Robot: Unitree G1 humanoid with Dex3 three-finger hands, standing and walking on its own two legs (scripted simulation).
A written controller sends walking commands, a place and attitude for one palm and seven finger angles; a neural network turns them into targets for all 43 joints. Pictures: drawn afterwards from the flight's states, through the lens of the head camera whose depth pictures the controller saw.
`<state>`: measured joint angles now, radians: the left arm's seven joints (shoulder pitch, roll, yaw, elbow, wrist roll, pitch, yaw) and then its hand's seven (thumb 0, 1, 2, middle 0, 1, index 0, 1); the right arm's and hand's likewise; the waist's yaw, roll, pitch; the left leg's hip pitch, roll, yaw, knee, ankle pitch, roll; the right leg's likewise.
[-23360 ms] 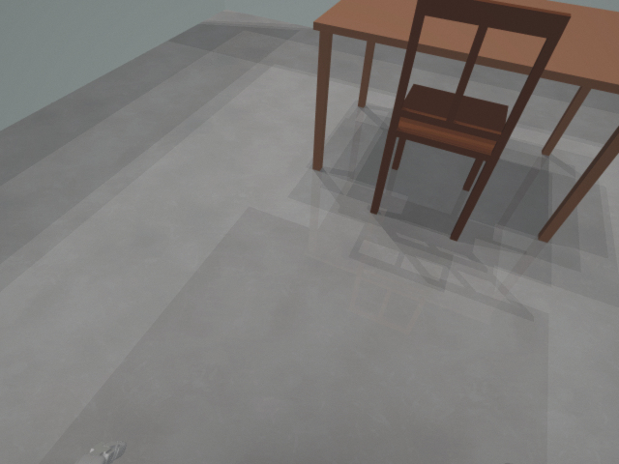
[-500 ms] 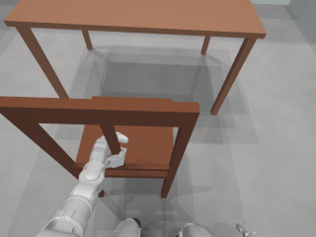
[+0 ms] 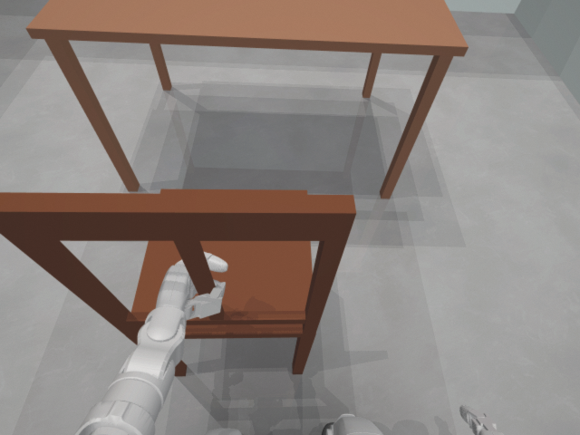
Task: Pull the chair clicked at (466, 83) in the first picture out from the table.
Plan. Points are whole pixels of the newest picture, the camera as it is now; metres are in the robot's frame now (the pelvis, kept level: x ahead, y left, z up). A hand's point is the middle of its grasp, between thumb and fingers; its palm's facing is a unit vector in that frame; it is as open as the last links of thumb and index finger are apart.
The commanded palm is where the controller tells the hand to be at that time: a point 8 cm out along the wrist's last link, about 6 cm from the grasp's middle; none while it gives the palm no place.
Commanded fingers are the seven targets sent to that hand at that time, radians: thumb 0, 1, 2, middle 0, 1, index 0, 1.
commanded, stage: stop walking, hand still on the chair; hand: left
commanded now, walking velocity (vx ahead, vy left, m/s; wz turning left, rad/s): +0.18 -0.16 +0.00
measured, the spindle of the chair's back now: (204, 283) +0.34 +0.15 -0.07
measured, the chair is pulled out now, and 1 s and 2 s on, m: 0.57 0.62 0.62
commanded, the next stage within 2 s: open the thumb and straighten the fingers in 0.76 s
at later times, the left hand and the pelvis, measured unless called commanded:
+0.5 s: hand (204, 329) +0.26 +0.13 -0.06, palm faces -0.03 -0.99 -0.17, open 5.8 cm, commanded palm +0.25 +0.19 -0.05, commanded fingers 0.00 0.90 0.90 -0.50 -1.45 -0.50 -1.45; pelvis +0.01 +0.00 +0.01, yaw -2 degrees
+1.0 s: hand (202, 325) +0.27 +0.14 -0.06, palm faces -0.04 -0.99 -0.12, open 6.1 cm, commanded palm +0.24 +0.19 -0.05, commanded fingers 0.00 -0.07 0.43 -0.50 -1.45 -0.50 -1.45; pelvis +0.01 +0.00 +0.00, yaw +0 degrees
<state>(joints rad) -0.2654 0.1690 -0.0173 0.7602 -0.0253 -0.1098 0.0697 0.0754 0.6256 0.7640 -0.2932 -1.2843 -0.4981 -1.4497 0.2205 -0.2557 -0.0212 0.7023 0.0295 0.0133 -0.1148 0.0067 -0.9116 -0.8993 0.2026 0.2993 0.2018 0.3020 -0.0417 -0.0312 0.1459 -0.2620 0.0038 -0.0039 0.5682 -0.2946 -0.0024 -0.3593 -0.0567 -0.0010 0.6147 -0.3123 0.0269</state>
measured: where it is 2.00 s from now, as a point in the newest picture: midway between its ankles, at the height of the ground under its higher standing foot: outside the picture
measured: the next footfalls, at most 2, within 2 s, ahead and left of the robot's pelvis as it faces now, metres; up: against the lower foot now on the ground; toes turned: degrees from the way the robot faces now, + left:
none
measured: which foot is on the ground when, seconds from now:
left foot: down 0.00-1.00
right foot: down 0.00-1.00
